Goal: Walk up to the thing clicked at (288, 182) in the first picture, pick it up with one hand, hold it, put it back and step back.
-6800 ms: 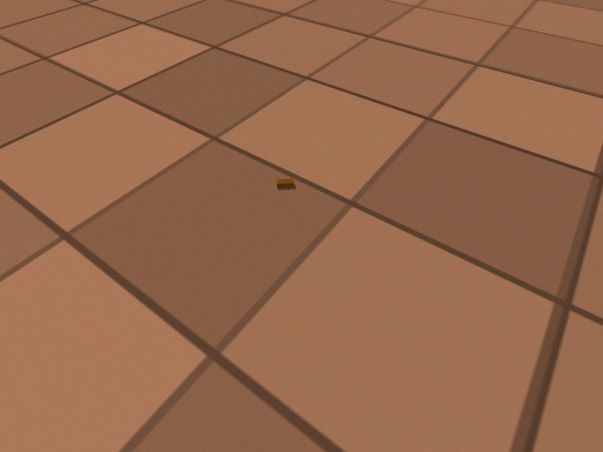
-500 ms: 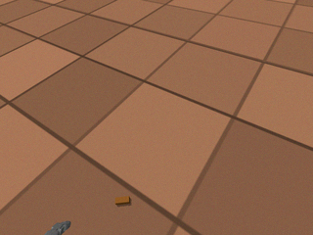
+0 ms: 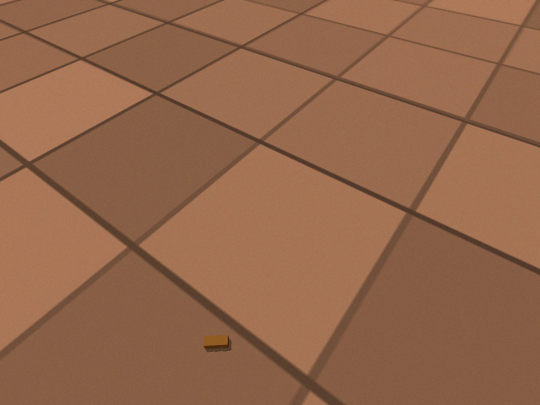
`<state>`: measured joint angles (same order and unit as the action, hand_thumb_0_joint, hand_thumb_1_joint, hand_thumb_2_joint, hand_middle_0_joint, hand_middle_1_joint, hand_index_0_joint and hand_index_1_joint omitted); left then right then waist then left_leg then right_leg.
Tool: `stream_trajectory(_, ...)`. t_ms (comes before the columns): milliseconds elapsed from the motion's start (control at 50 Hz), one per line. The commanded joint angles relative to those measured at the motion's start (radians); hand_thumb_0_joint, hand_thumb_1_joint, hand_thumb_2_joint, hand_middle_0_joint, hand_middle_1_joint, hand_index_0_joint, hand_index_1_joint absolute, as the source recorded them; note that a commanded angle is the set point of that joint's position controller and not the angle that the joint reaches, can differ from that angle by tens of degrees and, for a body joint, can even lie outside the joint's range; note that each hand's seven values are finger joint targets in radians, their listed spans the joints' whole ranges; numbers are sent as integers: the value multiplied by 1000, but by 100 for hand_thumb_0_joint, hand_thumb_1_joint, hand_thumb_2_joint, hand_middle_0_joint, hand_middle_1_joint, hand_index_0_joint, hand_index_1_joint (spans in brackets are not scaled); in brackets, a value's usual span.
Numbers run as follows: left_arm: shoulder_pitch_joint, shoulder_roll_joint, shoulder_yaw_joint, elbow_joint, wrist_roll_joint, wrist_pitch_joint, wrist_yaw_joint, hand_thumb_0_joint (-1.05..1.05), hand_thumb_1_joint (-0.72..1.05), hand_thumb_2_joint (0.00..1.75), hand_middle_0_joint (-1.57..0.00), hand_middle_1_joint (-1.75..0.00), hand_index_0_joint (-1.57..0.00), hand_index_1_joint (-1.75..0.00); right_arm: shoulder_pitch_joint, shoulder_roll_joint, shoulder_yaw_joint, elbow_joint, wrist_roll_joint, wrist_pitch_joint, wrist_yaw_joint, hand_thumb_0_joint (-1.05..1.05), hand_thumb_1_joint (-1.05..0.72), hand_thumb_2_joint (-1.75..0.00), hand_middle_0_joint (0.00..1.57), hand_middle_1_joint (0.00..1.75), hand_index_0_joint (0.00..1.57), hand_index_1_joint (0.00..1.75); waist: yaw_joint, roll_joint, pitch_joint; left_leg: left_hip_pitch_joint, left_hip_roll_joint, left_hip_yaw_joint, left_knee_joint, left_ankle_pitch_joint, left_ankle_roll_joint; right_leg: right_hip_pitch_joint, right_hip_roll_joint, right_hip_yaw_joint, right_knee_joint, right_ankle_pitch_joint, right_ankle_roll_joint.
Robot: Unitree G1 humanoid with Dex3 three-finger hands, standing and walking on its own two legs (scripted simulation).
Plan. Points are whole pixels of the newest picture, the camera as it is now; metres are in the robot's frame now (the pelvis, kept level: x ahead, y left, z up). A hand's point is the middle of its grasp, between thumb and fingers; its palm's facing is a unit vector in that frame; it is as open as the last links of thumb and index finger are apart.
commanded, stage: walk up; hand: left
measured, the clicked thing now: (216, 341) +0.47 +0.23 -0.75
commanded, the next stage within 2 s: stand in 0.28 s
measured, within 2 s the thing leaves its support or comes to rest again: neither
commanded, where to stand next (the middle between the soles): +0.10 +0.00 m, yaw +0 degrees
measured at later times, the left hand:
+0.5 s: hand out of the picture +0.08 +0.25 -0.15, palm faces -0.02 -0.94 -0.34, open 7.4 cm
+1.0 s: hand out of the picture +0.09 +0.24 -0.14, palm faces -0.01 -0.94 -0.34, open 7.4 cm
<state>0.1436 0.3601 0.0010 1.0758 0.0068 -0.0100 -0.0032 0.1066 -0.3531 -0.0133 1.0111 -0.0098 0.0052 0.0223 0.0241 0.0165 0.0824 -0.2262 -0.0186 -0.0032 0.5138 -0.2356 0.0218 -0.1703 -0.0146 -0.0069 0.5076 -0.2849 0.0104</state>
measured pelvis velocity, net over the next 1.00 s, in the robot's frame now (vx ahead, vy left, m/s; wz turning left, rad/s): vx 0.01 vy -0.01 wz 0.00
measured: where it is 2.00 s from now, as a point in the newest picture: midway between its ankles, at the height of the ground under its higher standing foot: outside the picture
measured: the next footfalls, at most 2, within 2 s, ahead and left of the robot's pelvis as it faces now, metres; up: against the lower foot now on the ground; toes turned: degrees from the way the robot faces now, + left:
none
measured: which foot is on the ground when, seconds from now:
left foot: down 0.00-1.00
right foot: down 0.00-1.00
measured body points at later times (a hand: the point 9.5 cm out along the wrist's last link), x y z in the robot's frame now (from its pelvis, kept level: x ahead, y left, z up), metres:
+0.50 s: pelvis +0.01 +0.00 +0.01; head +0.01 +0.00 +0.46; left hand +0.08 +0.30 -0.12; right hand +0.09 -0.30 -0.12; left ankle +0.03 +0.11 -0.74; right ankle +0.00 -0.13 -0.74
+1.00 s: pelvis +0.01 -0.01 +0.01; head +0.01 -0.01 +0.46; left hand +0.09 +0.29 -0.12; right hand +0.09 -0.31 -0.12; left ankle +0.03 +0.11 -0.74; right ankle +0.00 -0.13 -0.74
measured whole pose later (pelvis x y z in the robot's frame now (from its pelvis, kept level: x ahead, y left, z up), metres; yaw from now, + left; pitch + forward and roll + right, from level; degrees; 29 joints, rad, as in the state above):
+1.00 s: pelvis +0.01 -0.01 +0.01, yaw +0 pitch -2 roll +0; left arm 0.09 0.35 0.00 1.15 0.01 -0.02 -0.01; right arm 0.09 -0.35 0.01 1.15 -0.01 -0.02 0.01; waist 0.00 0.01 0.04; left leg -0.14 0.00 -0.02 0.32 -0.14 0.00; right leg -0.07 0.00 -0.02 0.30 -0.18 0.00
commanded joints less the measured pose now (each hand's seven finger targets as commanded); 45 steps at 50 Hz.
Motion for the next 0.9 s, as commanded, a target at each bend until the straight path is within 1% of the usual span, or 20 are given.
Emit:
stream_trajectory(0, -87, 221, 44, -58, -1, -42, 11, 0, 90, 90, -20, -30, -20, -30, -61, -218, -42, -36, 7, -35, -10, 0, -90, -90, 20, 30, 20, 30, -22, -29, -94, 77, 124, -139, -172, 65, 26, 8, -102, 110, -177, 92, -45)
stream_trajectory(80, -88, 215, 42, -32, -4, -43, 13, 0, 90, 90, -20, -30, -20, -30, -71, -210, -38, 0, 7, -36, -12, 0, -90, -90, 20, 30, 20, 30, -17, -18, -98, 114, 123, -124, -193, 111, 14, 18, -111, 106, -211, 134, -38)
stream_trajectory(220, -97, 207, 40, 0, 1, -38, 12, 0, 90, 90, -20, -30, -20, -30, -88, -206, -37, 33, 5, -35, -16, 0, -90, -90, 20, 30, 20, 30, -16, -4, -77, 85, 132, -135, -255, 29, 7, 43, -103, 93, -243, 98, -32)
stream_trajectory(240, -94, 205, 41, 7, 2, -38, 12, 0, 90, 90, -20, -30, -20, -30, -92, -207, -38, 37, 4, -36, -16, 0, -90, -90, 20, 30, 20, 30, -15, 5, -79, 85, 133, -138, -254, 47, 6, 48, -103, 92, -244, 103, -32)
stream_trajectory(260, -78, 199, 36, 17, 4, -34, 11, 0, 90, 90, -20, -30, -20, -30, -91, -204, -37, 36, 0, -43, -19, 0, -90, -90, 20, 30, 20, 30, -19, -16, -73, 81, 146, -150, -266, 100, 8, 48, -105, 87, -229, 124, -26)
stream_trajectory(280, -74, 195, 36, 21, 0, -32, 10, 0, 90, 90, -20, -30, -20, -30, -91, -210, -37, 42, 1, -46, -20, 0, -90, -90, 20, 30, 20, 30, -15, -7, -67, 73, 145, -152, -274, 96, 7, 53, -105, 89, -232, 116, -24)
stream_trajectory(300, -68, 193, 35, 19, 2, -34, 10, 0, 90, 90, -20, -30, -20, -30, -106, -214, -38, 40, 0, -49, -20, 0, -90, -90, 20, 30, 20, 30, -7, -4, -97, 103, 147, -145, -254, 154, 10, 63, -111, 90, -236, 140, -24)
stream_trajectory(340, -84, 204, 36, 20, 1, -34, 9, 0, 90, 90, -20, -30, -20, -30, -85, -206, -35, 51, 1, -51, -21, 0, -90, -90, 20, 30, 20, 30, -21, -6, -93, 100, 143, -140, -258, 145, 3, 61, -113, 94, -241, 130, -25)
stream_trajectory(360, -84, 206, 37, 17, 2, -33, 9, 0, 90, 90, -20, -30, -20, -30, -87, -205, -32, 52, 1, -51, -21, 0, -90, -90, 20, 30, 20, 30, -16, -1, -112, 107, 149, -140, -260, 172, 5, 78, -114, 91, -238, 161, -26)
stream_trajectory(400, -74, 201, 36, 21, 2, -32, 9, 0, 90, 90, -20, -30, -20, -30, -102, -213, -35, 52, 1, -52, -23, 0, -90, -90, 20, 30, 20, 30, -12, 7, -115, 117, 145, -136, -254, 174, 4, 75, -115, 90, -242, 165, -25)
stream_trajectory(420, -85, 207, 37, 19, 4, -33, 10, 0, 90, 90, -20, -30, -20, -30, -97, -207, -32, 52, 3, -53, -23, 0, -90, -90, 20, 30, 20, 30, -15, -9, -131, 126, 150, -135, -246, 235, 5, 90, -118, 89, -235, 196, -25)
stream_trajectory(440, -90, 207, 38, 19, 1, -32, 11, 0, 90, 90, -20, -30, -20, -30, -85, -209, -30, 57, 4, -53, -24, 0, -90, -90, 20, 30, 20, 30, -19, -13, -133, 124, 151, -134, -245, 256, 5, 99, -119, 89, -234, 207, -24)
stream_trajectory(460, -81, 206, 38, 20, 2, -30, 10, 0, 90, 90, -20, -30, -20, -30, -88, -211, -31, 60, 3, -52, -25, 0, -90, -90, 20, 30, 20, 30, -16, -5, -131, 130, 146, -126, -243, 237, 4, 87, -117, 88, -243, 200, -24)
stream_trajectory(500, -79, 205, 36, 20, 2, -30, 10, 0, 90, 90, -20, -30, -20, -30, -89, -215, -31, 62, 5, -51, -26, 0, -90, -90, 20, 30, 20, 30, -18, -7, -137, 146, 148, -123, -232, 254, 4, 80, -119, 90, -245, 208, -25)
stream_trajectory(580, -92, 207, 35, 19, 0, -28, 11, 0, 90, 90, -20, -30, -20, -30, -78, -213, -27, 70, 4, -46, -26, 0, -90, -90, 20, 30, 20, 30, -27, -13, -112, 113, 144, -125, -242, 192, -1, 80, -119, 94, -257, 167, -24)
stream_trajectory(660, -88, 206, 33, 17, 2, -30, 11, 0, 90, 90, -20, -30, -20, -30, -79, -210, -23, 73, 4, -44, -26, 0, -90, -90, 20, 30, 20, 30, -27, -19, -118, 121, 144, -120, -233, 210, -1, 78, -122, 95, -260, 198, -25)
stream_trajectory(740, -85, 205, 31, 18, 0, -30, 11, 0, 90, 90, -20, -30, -20, -30, -74, -214, -22, 77, 4, -42, -25, 0, -90, -90, 20, 30, 20, 30, -27, -22, -112, 126, 147, -123, -233, 196, -1, 72, -122, 95, -269, 179, -24)
stream_trajectory(780, -93, 209, 34, 15, -1, -30, 12, 0, 90, 90, -20, -30, -20, -30, -71, -213, -21, 77, 4, -42, -26, 0, -90, -90, 20, 30, 20, 30, -29, -18, -117, 123, 150, -124, -231, 234, -3, 87, -123, 94, -260, 208, -25)
stream_trajectory(800, -82, 206, 33, 18, -1, -29, 11, 0, 90, 90, -20, -30, -20, -30, -74, -212, -21, 78, 3, -41, -27, 0, -90, -90, 20, 30, 20, 30, -27, -16, -113, 128, 144, -118, -229, 210, -3, 72, -124, 98, -270, 196, -26)
stream_trajectory(880, -91, 206, 34, 11, 0, -30, 11, 0, 90, 90, -20, -30, -20, -30, -70, -212, -18, 77, 4, -43, -27, 0, -90, -90, 20, 30, 20, 30, -29, -18, -125, 122, 151, -122, -231, 247, -2, 98, -123, 92, -260, 228, -25)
